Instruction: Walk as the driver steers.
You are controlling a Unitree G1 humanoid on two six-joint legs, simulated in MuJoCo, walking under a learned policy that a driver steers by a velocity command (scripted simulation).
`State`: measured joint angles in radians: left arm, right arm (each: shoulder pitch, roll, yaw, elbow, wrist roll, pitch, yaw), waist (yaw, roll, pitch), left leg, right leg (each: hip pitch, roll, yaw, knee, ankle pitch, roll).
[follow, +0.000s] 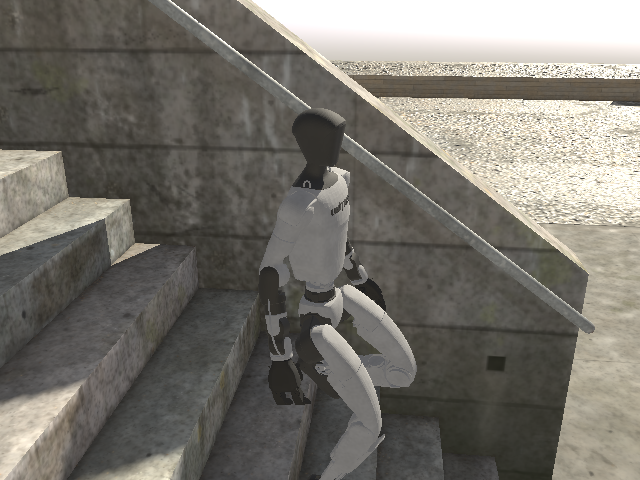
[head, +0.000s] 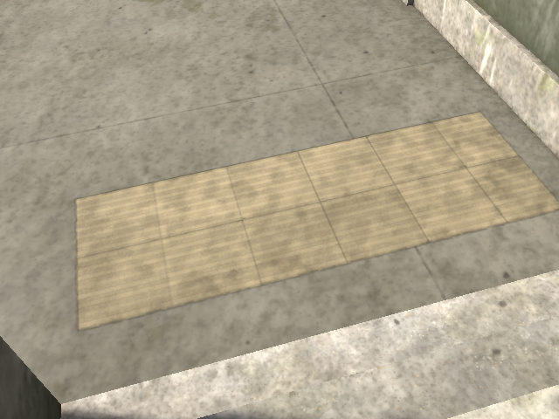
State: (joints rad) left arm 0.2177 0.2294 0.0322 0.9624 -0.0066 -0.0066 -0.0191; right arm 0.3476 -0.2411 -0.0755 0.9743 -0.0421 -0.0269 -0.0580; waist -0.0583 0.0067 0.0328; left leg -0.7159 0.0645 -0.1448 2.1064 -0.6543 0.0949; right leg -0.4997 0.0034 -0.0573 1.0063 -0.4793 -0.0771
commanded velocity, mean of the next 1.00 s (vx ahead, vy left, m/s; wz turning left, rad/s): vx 0.99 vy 0.00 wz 0.55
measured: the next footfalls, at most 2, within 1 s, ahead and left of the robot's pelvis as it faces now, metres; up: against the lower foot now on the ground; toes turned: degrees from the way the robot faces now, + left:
left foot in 0.40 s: +0.32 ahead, +0.07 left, -0.19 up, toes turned +14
right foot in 0.74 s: +0.62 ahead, -0.04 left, -0.38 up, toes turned +33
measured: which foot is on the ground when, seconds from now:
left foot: up 0.00-0.38, down 0.40-0.74, up 0.76-1.00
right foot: down 0.00-0.34, up 0.36-0.72, down 0.74-1.00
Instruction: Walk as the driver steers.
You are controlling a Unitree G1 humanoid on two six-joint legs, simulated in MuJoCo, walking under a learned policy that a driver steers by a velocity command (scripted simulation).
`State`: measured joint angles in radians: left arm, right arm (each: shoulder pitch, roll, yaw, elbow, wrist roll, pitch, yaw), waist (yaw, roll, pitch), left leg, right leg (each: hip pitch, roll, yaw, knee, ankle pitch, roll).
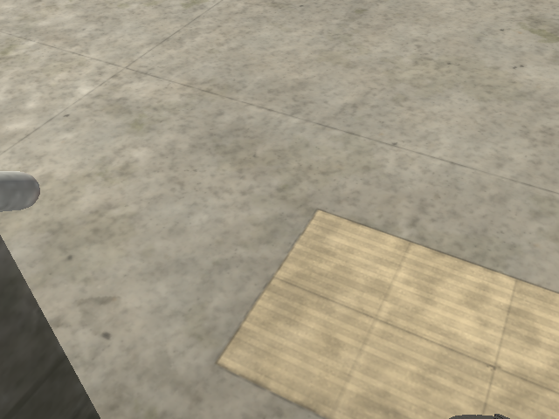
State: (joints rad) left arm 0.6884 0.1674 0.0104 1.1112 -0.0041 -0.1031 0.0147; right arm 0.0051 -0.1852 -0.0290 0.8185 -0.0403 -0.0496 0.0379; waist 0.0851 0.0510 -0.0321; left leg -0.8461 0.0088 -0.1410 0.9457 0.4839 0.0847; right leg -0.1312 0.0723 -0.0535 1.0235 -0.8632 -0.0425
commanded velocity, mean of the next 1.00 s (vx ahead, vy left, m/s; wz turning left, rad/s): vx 0.49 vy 0.00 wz -0.64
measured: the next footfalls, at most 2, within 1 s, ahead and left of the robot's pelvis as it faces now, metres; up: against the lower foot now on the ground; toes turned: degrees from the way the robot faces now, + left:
left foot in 0.12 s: +0.24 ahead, +0.12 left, -0.19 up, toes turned +0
right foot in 0.50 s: +0.61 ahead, -0.12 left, -0.38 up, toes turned -19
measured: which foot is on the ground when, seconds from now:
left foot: up 0.00-0.10, down 0.12-0.48, up 0.50-0.80, down 0.82-1.00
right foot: down 0.00-0.12, up 0.14-0.48, down 0.50-0.82, up 0.84-1.00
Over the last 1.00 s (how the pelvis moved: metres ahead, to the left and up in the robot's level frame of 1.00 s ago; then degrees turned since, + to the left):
0.68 0.12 -0.42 35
